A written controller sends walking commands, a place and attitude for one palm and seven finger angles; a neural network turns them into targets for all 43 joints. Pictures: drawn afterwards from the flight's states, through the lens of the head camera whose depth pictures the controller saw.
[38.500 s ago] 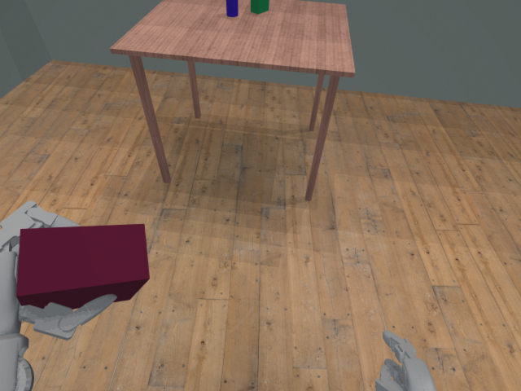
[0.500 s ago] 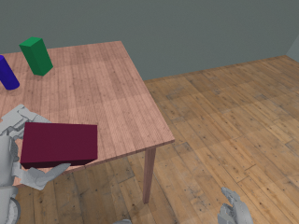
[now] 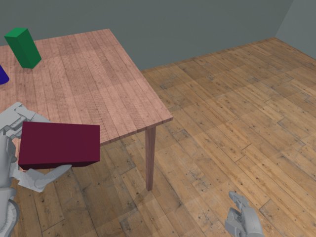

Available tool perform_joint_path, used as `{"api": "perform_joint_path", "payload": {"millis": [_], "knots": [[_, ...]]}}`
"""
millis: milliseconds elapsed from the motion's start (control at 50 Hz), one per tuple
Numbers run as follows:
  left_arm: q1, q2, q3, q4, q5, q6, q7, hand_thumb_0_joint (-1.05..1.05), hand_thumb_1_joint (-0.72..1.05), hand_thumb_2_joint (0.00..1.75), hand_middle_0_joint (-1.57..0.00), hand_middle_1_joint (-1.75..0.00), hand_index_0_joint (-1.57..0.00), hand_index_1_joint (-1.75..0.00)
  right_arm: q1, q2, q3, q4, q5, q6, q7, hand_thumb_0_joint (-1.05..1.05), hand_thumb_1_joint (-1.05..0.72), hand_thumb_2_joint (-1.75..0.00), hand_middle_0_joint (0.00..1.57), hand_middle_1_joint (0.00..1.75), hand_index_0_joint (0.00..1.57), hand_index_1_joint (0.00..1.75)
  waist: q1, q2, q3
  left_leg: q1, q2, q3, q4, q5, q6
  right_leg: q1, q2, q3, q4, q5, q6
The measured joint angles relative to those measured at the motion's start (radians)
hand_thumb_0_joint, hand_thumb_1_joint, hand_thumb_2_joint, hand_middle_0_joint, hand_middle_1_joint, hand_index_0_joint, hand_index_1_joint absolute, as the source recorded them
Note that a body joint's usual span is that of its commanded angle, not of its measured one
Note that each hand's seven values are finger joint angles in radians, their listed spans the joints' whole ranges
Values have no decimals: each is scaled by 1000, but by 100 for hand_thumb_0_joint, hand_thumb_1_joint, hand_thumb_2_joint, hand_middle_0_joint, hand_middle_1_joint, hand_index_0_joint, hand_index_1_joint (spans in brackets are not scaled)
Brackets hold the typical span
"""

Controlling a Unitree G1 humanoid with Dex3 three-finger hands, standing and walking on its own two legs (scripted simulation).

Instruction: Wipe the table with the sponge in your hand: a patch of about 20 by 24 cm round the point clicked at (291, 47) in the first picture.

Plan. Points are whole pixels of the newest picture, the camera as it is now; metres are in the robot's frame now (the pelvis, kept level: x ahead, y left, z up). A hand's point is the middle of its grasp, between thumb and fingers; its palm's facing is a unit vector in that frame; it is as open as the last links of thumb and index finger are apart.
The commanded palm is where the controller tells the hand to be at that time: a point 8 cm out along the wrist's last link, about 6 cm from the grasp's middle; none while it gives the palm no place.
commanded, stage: stop stepping back and stand still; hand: left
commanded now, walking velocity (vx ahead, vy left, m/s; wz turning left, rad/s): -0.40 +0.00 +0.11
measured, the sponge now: (70, 148) +0.24 +0.19 +0.16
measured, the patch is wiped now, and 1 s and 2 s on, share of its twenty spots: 1.00 1.00 1.00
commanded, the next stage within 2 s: stand and wait in 0.96 s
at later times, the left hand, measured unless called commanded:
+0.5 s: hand out of the picture +0.08 +0.22 +0.17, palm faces +0.40 -0.87 -0.28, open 10.1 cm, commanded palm +0.03 +0.26 +0.19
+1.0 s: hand out of the picture +0.01 +0.21 +0.18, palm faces +0.39 -0.87 -0.31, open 10.1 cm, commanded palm -0.03 +0.27 +0.19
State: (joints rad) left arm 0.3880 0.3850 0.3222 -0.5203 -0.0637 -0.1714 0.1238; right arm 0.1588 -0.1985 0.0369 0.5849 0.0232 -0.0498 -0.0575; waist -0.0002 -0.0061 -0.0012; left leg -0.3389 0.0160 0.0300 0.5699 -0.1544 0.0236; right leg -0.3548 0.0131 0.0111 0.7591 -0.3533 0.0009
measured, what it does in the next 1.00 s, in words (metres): walks backwards: right foot, then left foot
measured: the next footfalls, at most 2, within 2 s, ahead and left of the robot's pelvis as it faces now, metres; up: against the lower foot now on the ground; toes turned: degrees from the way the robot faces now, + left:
right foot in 0.24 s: -0.02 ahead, -0.14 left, +0.00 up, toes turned -3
left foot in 0.52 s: -0.12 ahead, +0.14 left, +0.00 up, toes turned +2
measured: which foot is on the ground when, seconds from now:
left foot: down 0.00-0.26, up 0.28-0.50, down 0.52-0.76, up 0.78-1.00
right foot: up 0.00-0.22, down 0.24-0.52, up 0.54-0.74, down 0.76-1.00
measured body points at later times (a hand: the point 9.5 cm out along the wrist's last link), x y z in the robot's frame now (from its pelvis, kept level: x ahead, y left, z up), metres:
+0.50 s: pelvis -0.14 -0.02 +0.01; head -0.17 -0.01 +0.45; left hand +0.05 +0.27 +0.18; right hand +0.00 -0.28 -0.07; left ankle -0.16 +0.13 -0.71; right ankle -0.07 -0.14 -0.73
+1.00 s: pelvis -0.18 -0.01 +0.00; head -0.19 -0.01 +0.45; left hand -0.01 +0.26 +0.20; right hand -0.01 -0.25 -0.08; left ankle -0.15 +0.13 -0.72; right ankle -0.12 -0.11 -0.73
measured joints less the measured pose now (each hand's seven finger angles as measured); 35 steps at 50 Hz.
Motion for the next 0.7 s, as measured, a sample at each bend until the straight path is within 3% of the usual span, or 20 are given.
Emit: {"api": "perform_joint_path", "payload": {"millis": [40, 80, 140, 220, 260, 300, 340, 380, 440, 520, 540, 580, 640, 700], "knots": [[-30, 42, 28, 19, -5, -2, 0, -1, -52, 106, -72, -133, -74, -134, -37, 15, -21, 1, 6, -8, 17, 1, -90, -90, 21, 30, 20, 30, -14, -33, 40, -12, -13, 26, -6, -71, 8, -96, 4, 62, 167, -123, 2], [-8, 49, 43, 19, -7, 11, -2, -1, -52, 106, -72, -133, -74, -134, -46, 19, -27, -8, 5, -17, 36, 1, -90, -90, 21, 30, 20, 30, -27, -43, 64, -19, -4, 42, -34, -46, 4, -154, 11, 67, 234, -156, 14], [96, 44, 43, -53, -9, 47, -9, -1, -52, 106, -72, -133, -74, -134, -8, 13, -35, -32, 7, -29, 51, 1, -90, -90, 21, 30, 20, 30, -46, -29, 72, -30, 21, 36, -75, 13, -6, -149, 8, 26, 157, -114, 24], [253, 75, 50, -163, -9, 45, -7, -1, -52, 106, -72, -133, -74, -134, 74, -5, -38, -43, 8, -29, 36, 1, -90, -90, 21, 30, 20, 30, -40, -15, 45, -71, 39, 21, -49, 21, -18, -7, -6, -23, -94, -44, 11], [260, 88, 56, -167, 6, 33, -3, -1, -52, 106, -72, -133, -74, -134, 100, -21, -45, -23, 3, -19, 24, 1, -90, -90, 21, 30, 20, 30, -24, 5, 37, -120, 43, 2, 46, -96, -18, 53, -5, -47, -200, 74, -8], [215, 61, 36, -130, 11, 27, -4, -1, -52, 106, -72, -133, -74, -134, 101, -44, -59, 32, 2, -5, 13, 1, -90, -90, 21, 30, 20, 30, -11, 42, 41, -184, 28, -41, 260, -217, -18, 65, 4, -75, -207, 118, -18], [172, 27, 32, -72, 8, 24, -1, -1, -52, 106, -72, -133, -75, -134, 101, -48, -64, 94, 4, 2, 5, 1, -90, -90, 21, 30, 20, 30, 11, 28, 16, -222, -7, -46, 461, -217, -20, 67, -12, -62, -225, 134, -19], [137, -4, 40, 5, 2, 22, 1, -1, -52, 106, -72, -133, -75, -134, 104, -41, -62, 121, 2, 14, 0, 1, -90, -90, 20, 30, 20, 30, 15, -4, -30, -214, -14, -29, 532, -189, -19, 55, -35, -46, -245, 149, -20], [79, -38, 29, 107, 3, 41, 12, -1, -52, 106, -72, -133, -74, -134, 110, -37, -54, 115, 2, 9, -10, 1, -90, -90, 20, 30, 20, 30, 4, -35, -84, -113, 12, -1, 406, -216, -1, 23, -76, -64, -252, 150, -22], [47, -68, -36, 87, 8, 63, 31, -1, -52, 106, -72, -133, -74, -134, 98, -59, -52, 69, -11, -33, -29, 1, -90, -90, 21, 30, 20, 30, -26, -21, -96, 105, 39, -1, 25, -305, 37, -30, -84, -95, -208, 133, -12], [47, -62, -47, 62, 8, 62, 33, -1, -52, 106, -72, -133, -74, -134, 86, -58, -55, 58, -14, -41, -33, 1, -90, -90, 21, 30, 20, 30, -40, -22, -84, 113, 37, -12, -19, -239, 26, -55, -84, -92, -155, 70, -10], [69, -30, -42, 17, 21, 63, 29, -1, -52, 106, -72, -133, -74, -134, 68, -31, -54, 45, -14, -49, -31, 1, -90, -90, 20, 30, 20, 30, -40, -46, -59, 117, 29, 1, -10, -166, -14, -104, -64, -56, 20, -50, -5], [124, 21, -5, -26, 24, 51, 17, -1, -52, 106, -72, -133, -74, -134, 92, 6, -47, 27, -1, -65, -7, 1, -90, -90, 20, 30, 20, 30, -42, -45, -80, 134, 34, 9, -39, -142, -37, -145, -30, -66, 216, -74, -1], [121, 32, 25, 2, 12, 31, 13, -1, -52, 106, -72, -133, -74, -134, 119, 11, -31, 32, 1, -62, 2, 1, -90, -90, 20, 30, 20, 30, -30, 2, -92, 133, 48, -10, -51, -133, -44, -78, -19, -94, 94, -57, -8]]}}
